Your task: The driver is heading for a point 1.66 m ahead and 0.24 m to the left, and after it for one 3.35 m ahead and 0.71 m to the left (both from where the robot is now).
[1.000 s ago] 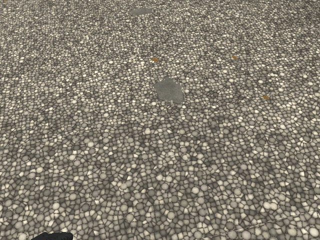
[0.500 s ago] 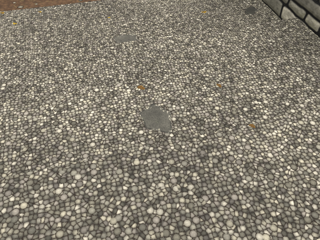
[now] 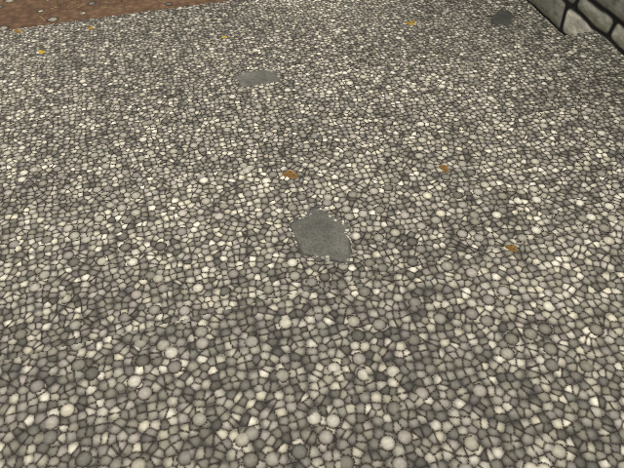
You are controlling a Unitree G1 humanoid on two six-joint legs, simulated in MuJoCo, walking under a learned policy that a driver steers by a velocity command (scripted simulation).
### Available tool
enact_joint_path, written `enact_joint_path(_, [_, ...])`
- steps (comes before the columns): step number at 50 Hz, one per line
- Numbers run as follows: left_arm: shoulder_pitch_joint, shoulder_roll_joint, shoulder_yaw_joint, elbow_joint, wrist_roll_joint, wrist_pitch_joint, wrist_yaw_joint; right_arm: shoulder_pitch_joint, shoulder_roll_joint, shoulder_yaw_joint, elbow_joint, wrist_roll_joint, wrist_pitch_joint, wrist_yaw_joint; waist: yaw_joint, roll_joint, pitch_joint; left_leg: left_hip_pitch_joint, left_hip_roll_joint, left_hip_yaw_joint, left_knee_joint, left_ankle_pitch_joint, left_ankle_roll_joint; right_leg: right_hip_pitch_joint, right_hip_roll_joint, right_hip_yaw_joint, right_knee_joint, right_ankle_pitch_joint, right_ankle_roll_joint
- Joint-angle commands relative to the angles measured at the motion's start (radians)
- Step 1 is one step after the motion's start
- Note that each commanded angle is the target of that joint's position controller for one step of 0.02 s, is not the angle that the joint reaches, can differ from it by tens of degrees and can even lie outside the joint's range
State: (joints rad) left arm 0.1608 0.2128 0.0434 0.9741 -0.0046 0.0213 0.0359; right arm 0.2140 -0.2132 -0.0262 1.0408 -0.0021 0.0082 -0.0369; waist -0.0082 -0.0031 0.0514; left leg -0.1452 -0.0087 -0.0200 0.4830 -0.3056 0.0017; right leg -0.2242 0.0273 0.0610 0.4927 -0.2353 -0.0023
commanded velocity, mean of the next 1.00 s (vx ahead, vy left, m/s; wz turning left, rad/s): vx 0.14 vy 0.00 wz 0.00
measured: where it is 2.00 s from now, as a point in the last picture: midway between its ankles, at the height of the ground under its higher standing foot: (291, 402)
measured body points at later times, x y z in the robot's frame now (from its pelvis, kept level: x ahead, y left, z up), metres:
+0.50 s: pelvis -0.01 +0.01 +0.00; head +0.01 +0.01 +0.45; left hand +0.04 +0.25 -0.15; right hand -0.01 -0.23 -0.16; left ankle -0.03 +0.12 -0.74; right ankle +0.02 -0.12 -0.74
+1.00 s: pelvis +0.11 -0.03 +0.01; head +0.12 -0.04 +0.46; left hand +0.05 +0.21 -0.13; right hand +0.22 -0.30 -0.12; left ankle +0.16 +0.13 -0.68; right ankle +0.03 -0.12 -0.74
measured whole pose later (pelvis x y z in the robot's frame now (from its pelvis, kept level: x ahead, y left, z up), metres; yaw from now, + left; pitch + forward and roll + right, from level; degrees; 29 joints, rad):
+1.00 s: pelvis +0.11 -0.03 +0.01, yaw +0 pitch +1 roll +0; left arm 0.42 0.19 0.01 1.10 0.00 -0.09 -0.01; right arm 0.20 -0.28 -0.07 0.93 0.02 -0.08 0.00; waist 0.05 0.04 -0.01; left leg -0.54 0.08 -0.01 0.90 -0.17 0.06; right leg -0.03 0.04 -0.03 0.27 -0.26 -0.05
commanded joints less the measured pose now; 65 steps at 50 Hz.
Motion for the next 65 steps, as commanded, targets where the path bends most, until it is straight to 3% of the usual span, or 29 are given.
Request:
enact_joint_path(1, [0.003, 0.101, 0.015, -0.016, 0.000, -0.008, 0.004, 0.047, -0.101, -0.015, -0.015, -0.001, -0.005, -0.002, 0.000, 0.010, -0.030, -0.060, 0.037, -0.033, -0.091, 0.185, 0.022, 0.064, -0.040, 0.031, -0.055, 0.209, -0.032])
enact_joint_path(26, [0.054, 0.079, -0.015, 0.100, 0.001, -0.007, 0.006, 0.158, -0.064, 0.007, 0.036, -0.003, -0.005, -0.009, 0.007, 0.006, 0.012, -0.086, 0.020, -0.025, -0.119, 0.100, 0.023, 0.029, -0.033, 0.013, -0.089, 0.104, -0.018])
enact_joint_path(28, [0.075, 0.074, -0.017, 0.111, -0.002, -0.005, 0.009, 0.189, -0.073, 0.002, 0.047, 0.003, -0.001, -0.012, 0.003, 0.023, 0.004, -0.092, 0.009, -0.024, -0.132, -0.151, 0.043, 0.011, 0.004, -0.025, -0.058, -0.140, -0.023])
enact_joint_path(30, [0.054, 0.088, -0.012, 0.093, -0.007, -0.014, 0.010, 0.199, -0.113, -0.012, 0.030, 0.013, -0.003, -0.017, -0.012, 0.054, 0.070, -0.138, 0.056, -0.106, -0.170, -0.445, 0.101, -0.109, 0.021, -0.045, 0.014, -0.376, -0.044])
enact_joint_path(32, [0.005, 0.047, -0.021, 0.061, -0.010, -0.046, 0.000, 0.253, -0.159, -0.029, 0.029, 0.020, -0.021, -0.011, -0.038, 0.147, 0.108, -0.096, 0.209, -0.320, -0.280, -0.549, 0.185, -0.224, 0.020, -0.092, 0.173, -0.252, -0.043])
enact_joint_path(33, [-0.020, 0.051, -0.020, 0.047, -0.012, -0.063, -0.007, 0.237, -0.185, -0.041, 0.021, 0.020, -0.028, -0.011, -0.039, 0.174, 0.129, -0.104, 0.289, -0.416, -0.328, -0.516, 0.225, -0.249, -0.016, -0.082, 0.243, -0.169, -0.048])
enact_joint_path(35, [-0.004, 0.054, -0.017, 0.042, -0.019, -0.089, -0.022, 0.194, -0.172, -0.042, -0.005, 0.015, -0.041, -0.005, -0.012, 0.156, 0.137, -0.118, 0.311, -0.425, -0.330, -0.426, 0.232, -0.253, -0.056, -0.062, 0.273, -0.203, -0.073])
enact_joint_path(36, [0.024, 0.049, -0.017, 0.046, -0.025, -0.099, -0.028, 0.165, -0.165, -0.040, -0.017, 0.025, -0.047, -0.001, 0.013, 0.154, 0.137, -0.139, 0.288, -0.375, -0.309, -0.383, 0.209, -0.195, -0.061, -0.069, 0.181, -0.209, -0.086])
enact_joint_path(38, [0.155, 0.067, -0.001, 0.101, -0.024, -0.108, -0.030, 0.120, -0.155, -0.039, -0.037, 0.040, -0.046, 0.005, 0.071, 0.116, 0.091, -0.249, 0.172, -0.216, -0.206, -0.285, 0.145, 0.087, -0.007, -0.121, -0.006, -0.089, -0.077])
enact_joint_path(39, [0.260, 0.088, 0.011, 0.137, -0.018, -0.107, -0.029, 0.088, -0.141, -0.035, -0.055, 0.038, -0.053, 0.008, 0.108, 0.058, 0.061, -0.327, 0.116, -0.146, -0.072, -0.190, 0.118, 0.208, -0.042, -0.047, -0.040, -0.084, -0.079])
enact_joint_path(40, [0.394, 0.163, 0.032, 0.161, -0.018, -0.110, -0.026, 0.058, -0.083, -0.018, -0.090, 0.035, -0.070, 0.014, 0.146, -0.166, 0.011, -0.462, 0.007, 0.007, 0.246, -0.067, 0.063, 0.340, -0.215, 0.252, -0.206, -0.241, -0.156])
enact_joint_path(41, [0.461, 0.229, 0.042, 0.162, -0.010, -0.120, -0.041, 0.033, -0.063, -0.014, -0.132, 0.030, -0.095, 0.015, 0.162, -0.298, -0.011, -0.613, -0.053, 0.002, 0.505, -0.208, 0.053, 0.391, -0.397, 0.626, -0.349, -0.343, -0.278])
enact_joint_path(42, [0.363, 0.169, 0.020, 0.138, 0.004, -0.132, -0.043, 0.036, -0.112, -0.027, -0.134, 0.040, -0.108, 0.019, 0.099, -0.155, 0.036, -0.664, 0.017, -0.079, 0.634, -0.170, 0.073, 0.328, -0.417, 0.614, -0.341, -0.345, -0.283])
enact_joint_path(43, [0.278, 0.132, 0.010, 0.103, 0.004, -0.140, -0.046, 0.063, -0.118, -0.030, -0.123, 0.047, -0.114, 0.026, 0.061, -0.113, 0.058, -0.662, 0.059, -0.088, 0.654, -0.073, 0.088, 0.291, -0.366, 0.488, -0.339, -0.270, -0.246])
enact_joint_path(44, [0.236, 0.127, 0.006, 0.084, -0.002, -0.142, -0.051, 0.069, -0.126, -0.037, -0.116, 0.042, -0.117, 0.023, 0.043, -0.082, 0.052, -0.647, 0.088, -0.072, 0.625, 0.001, 0.096, 0.276, -0.327, 0.392, -0.346, -0.177, -0.217])
enact_joint_path(46, [0.227, 0.081, -0.012, 0.078, -0.002, -0.133, -0.052, 0.020, -0.148, -0.055, -0.127, 0.033, -0.111, 0.023, 0.039, -0.082, 0.049, -0.610, 0.126, -0.047, 0.517, 0.095, 0.093, 0.262, -0.259, 0.217, -0.349, 0.077, -0.166])
enact_joint_path(47, [0.251, 0.075, -0.016, 0.085, 0.000, -0.127, -0.045, -0.004, -0.131, -0.055, -0.141, 0.026, -0.106, 0.029, 0.041, -0.085, 0.041, -0.586, 0.121, -0.029, 0.461, 0.121, 0.082, 0.258, -0.237, 0.170, -0.347, 0.181, -0.161])
enact_joint_path(50, [0.291, 0.126, -0.006, 0.094, 0.008, -0.115, -0.031, -0.099, -0.067, -0.039, -0.188, 0.017, -0.090, 0.045, 0.052, -0.062, 0.024, -0.527, 0.095, 0.018, 0.327, 0.213, 0.037, 0.215, -0.215, 0.078, -0.341, 0.342, -0.183])
enact_joint_path(51, [0.320, 0.145, -0.001, 0.097, 0.028, -0.120, -0.029, -0.064, -0.079, -0.047, -0.167, 0.016, -0.091, 0.057, 0.045, -0.057, -0.020, -0.478, 0.090, 0.020, 0.418, 0.297, 0.029, 0.199, -0.231, 0.065, -0.303, 0.387, -0.198])
enact_joint_path(52, [0.321, 0.144, -0.001, 0.095, 0.022, -0.122, -0.029, -0.042, -0.091, -0.049, -0.165, 0.023, -0.088, 0.065, 0.035, -0.061, -0.026, -0.488, 0.099, 0.004, 0.424, 0.322, 0.033, 0.188, -0.238, 0.058, -0.287, 0.385, -0.204])
enact_joint_path(53, [0.326, 0.124, -0.008, 0.090, 0.017, -0.126, -0.027, -0.093, -0.105, -0.056, -0.185, 0.029, -0.088, 0.068, 0.045, -0.054, 0.005, -0.547, 0.104, -0.011, 0.376, 0.389, 0.039, 0.197, -0.216, 0.051, -0.274, 0.319, -0.201])
enact_joint_path(54, [0.377, 0.118, -0.007, 0.117, 0.008, -0.129, -0.014, -0.179, -0.114, -0.060, -0.221, 0.032, -0.097, 0.075, 0.071, -0.066, 0.042, -0.695, 0.129, -0.070, 0.340, 0.408, 0.048, 0.308, -0.260, 0.103, -0.243, 0.276, -0.188])
enact_joint_path(56, [0.428, 0.126, -0.003, 0.121, -0.003, -0.129, 0.004, -0.252, -0.118, -0.060, -0.261, 0.026, -0.121, 0.094, 0.094, -0.055, 0.079, -0.854, 0.138, -0.087, 0.276, 0.408, 0.060, 0.416, -0.297, 0.138, -0.197, 0.239, -0.185])
enact_joint_path(57, [0.389, 0.125, -0.003, 0.101, -0.011, -0.128, 0.023, -0.284, -0.114, -0.056, -0.287, 0.020, -0.127, 0.107, 0.081, -0.049, 0.114, -0.778, 0.146, -0.078, 0.132, 0.540, 0.057, 0.307, -0.238, 0.076, -0.185, 0.129, -0.164])
enact_joint_path(58, [0.374, 0.114, -0.007, 0.085, -0.009, -0.127, 0.028, -0.311, -0.087, -0.046, -0.294, 0.005, -0.131, 0.123, 0.104, -0.044, 0.104, -0.658, 0.118, -0.037, 0.085, 0.673, 0.058, 0.208, -0.215, 0.041, -0.158, 0.070, -0.154])
enact_joint_path(60, [0.359, 0.113, -0.008, 0.062, -0.010, -0.128, 0.023, -0.327, -0.066, -0.036, -0.304, 0.016, -0.125, 0.142, 0.116, -0.039, 0.108, -0.500, 0.106, -0.026, 0.048, 0.772, 0.060, 0.061, -0.207, 0.019, -0.110, -0.024, -0.149])
enact_joint_path(62, [0.370, 0.130, -0.001, 0.046, -0.014, -0.122, 0.020, -0.341, -0.067, -0.025, -0.319, 0.022, -0.116, 0.143, 0.130, -0.037, 0.115, -0.450, 0.096, -0.021, 0.003, 0.757, 0.055, 0.059, -0.197, 0.014, -0.038, -0.029, -0.134])
enact_joint_path(65, [0.418, 0.130, 0.003, 0.040, -0.023, -0.095, 0.024, -0.343, -0.080, -0.016, -0.325, 0.032, -0.126, 0.153, 0.154, -0.020, 0.128, -0.465, 0.116, -0.033, -0.105, 0.742, 0.035, 0.200, -0.201, 0.030, 0.105, 0.026, -0.100])
Keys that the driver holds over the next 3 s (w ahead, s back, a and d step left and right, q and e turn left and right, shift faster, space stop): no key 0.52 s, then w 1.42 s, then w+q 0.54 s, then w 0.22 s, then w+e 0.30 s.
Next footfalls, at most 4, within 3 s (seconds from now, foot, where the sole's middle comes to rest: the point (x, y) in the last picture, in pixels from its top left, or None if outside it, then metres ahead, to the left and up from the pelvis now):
1.38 left None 0.52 0.18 -0.93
1.84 right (337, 371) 0.82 -0.04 -0.93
2.40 left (243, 315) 0.99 0.22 -0.93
2.82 right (273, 242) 1.40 0.16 -1.09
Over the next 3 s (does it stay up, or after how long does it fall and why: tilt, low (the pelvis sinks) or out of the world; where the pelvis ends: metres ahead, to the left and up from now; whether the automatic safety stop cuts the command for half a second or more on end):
stays up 1.31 0.19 -0.32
